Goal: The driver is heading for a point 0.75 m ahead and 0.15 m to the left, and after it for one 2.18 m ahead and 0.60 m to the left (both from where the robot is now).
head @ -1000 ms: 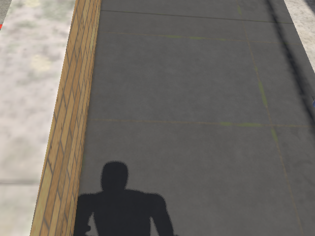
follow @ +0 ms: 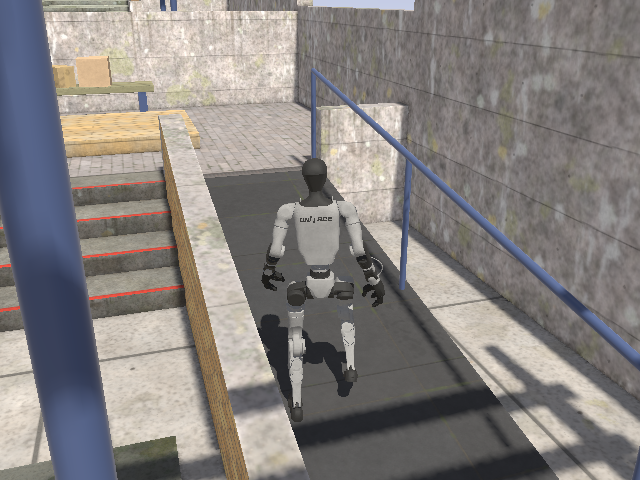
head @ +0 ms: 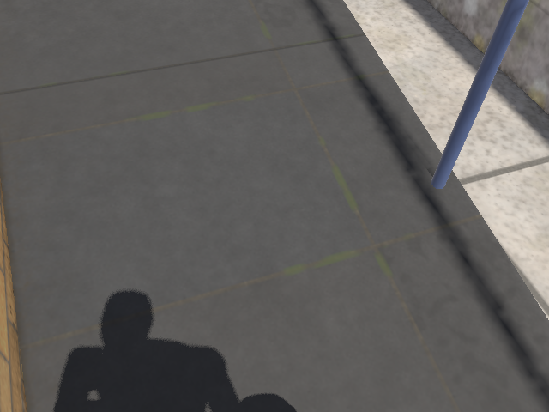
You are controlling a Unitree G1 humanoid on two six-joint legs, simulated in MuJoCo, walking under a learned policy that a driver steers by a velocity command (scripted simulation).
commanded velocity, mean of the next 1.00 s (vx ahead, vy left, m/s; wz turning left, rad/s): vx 0.12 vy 0.00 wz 0.34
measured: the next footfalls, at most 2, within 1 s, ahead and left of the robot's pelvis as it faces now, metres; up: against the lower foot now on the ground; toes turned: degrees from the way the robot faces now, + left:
right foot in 0.14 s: +0.15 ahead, -0.18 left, +0.01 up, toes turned -3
left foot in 0.54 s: +0.11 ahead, +0.08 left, +0.02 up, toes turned +15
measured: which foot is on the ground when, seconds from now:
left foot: down 0.00-0.16, up 0.18-0.52, down 0.54-1.00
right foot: up 0.00-0.12, down 0.14-0.56, up 0.58-1.00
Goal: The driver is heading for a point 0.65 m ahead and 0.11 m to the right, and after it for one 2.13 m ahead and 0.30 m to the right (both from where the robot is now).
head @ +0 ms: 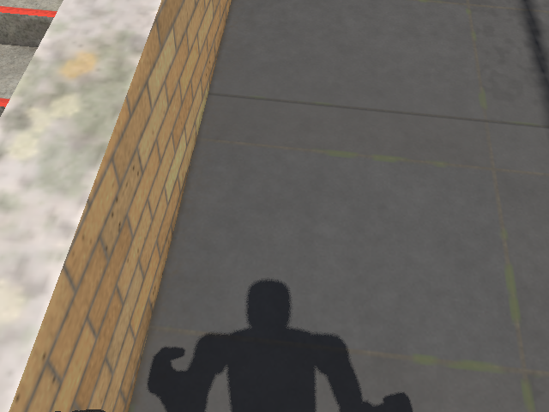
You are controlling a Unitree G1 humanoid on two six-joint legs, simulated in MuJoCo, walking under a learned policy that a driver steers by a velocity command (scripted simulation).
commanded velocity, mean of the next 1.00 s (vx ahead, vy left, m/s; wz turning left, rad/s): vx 0.47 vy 0.00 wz -0.28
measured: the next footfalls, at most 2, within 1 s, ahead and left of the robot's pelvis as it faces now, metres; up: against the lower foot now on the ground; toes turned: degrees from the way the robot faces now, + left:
right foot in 0.06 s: +0.09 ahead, -0.13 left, +0.01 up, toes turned +4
left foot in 0.44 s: +0.31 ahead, +0.13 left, +0.04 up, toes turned -5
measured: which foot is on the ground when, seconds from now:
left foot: down 0.00-0.08, up 0.10-0.42, down 0.44-0.92, up 0.94-1.00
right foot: up 0.00-0.04, down 0.06-0.46, up 0.48-0.90, down 0.92-1.00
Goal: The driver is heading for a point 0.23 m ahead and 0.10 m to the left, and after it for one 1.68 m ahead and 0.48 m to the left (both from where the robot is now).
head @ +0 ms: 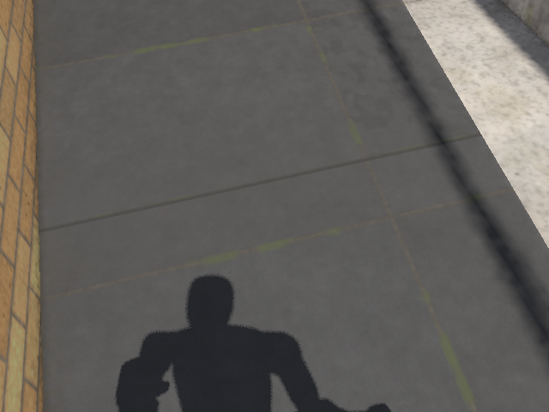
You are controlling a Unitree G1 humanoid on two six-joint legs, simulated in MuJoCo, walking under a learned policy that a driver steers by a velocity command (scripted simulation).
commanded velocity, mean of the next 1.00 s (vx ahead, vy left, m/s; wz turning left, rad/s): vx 0.12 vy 0.00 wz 0.42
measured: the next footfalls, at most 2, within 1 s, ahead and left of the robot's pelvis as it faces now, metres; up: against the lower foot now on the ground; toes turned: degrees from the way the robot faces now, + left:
left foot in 0.44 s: +0.32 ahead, +0.09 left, +0.03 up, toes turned +12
right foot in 0.88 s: +0.39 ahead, -0.12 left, +0.04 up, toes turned +30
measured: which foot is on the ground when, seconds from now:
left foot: up 0.00-0.42, down 0.44-0.88, up 0.90-1.00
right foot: down 0.00-0.46, up 0.48-0.86, down 0.88-1.00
